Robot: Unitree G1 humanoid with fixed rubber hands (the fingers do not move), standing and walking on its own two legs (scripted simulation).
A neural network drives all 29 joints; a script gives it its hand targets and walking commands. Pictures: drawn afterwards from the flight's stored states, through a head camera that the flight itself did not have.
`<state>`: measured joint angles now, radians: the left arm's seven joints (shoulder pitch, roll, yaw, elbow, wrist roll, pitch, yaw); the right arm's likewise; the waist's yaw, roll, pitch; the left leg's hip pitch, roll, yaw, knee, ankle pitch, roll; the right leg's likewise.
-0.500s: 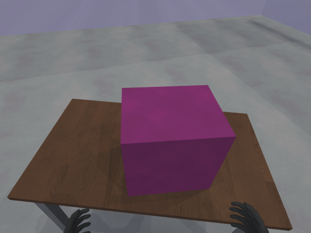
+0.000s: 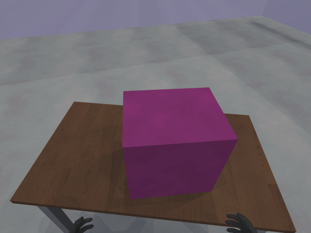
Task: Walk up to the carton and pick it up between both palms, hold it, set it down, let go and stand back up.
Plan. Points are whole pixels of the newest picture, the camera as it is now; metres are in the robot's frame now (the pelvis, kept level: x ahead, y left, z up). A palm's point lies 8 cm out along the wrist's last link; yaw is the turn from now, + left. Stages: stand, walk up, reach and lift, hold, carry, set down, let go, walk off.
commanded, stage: set down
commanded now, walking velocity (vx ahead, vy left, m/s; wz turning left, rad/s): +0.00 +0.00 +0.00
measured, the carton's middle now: (169, 143) +0.43 -0.04 -0.04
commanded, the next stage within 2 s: let go in 0.30 s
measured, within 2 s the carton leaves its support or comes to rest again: neither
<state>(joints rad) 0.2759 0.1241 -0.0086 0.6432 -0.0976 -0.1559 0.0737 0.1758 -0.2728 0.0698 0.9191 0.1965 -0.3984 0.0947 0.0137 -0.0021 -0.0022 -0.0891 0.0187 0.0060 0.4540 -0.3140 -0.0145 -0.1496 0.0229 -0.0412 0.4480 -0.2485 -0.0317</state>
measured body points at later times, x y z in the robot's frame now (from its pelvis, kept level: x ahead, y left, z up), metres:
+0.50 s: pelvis -0.01 +0.00 +0.00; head -0.01 +0.00 +0.45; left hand +0.14 +0.21 -0.10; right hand +0.15 -0.22 -0.10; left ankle -0.04 +0.12 -0.74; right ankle +0.00 -0.10 -0.74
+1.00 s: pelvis -0.01 +0.00 +0.00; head -0.01 +0.01 +0.45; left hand +0.15 +0.26 -0.09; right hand +0.11 -0.27 -0.10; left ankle -0.04 +0.12 -0.74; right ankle +0.00 -0.10 -0.74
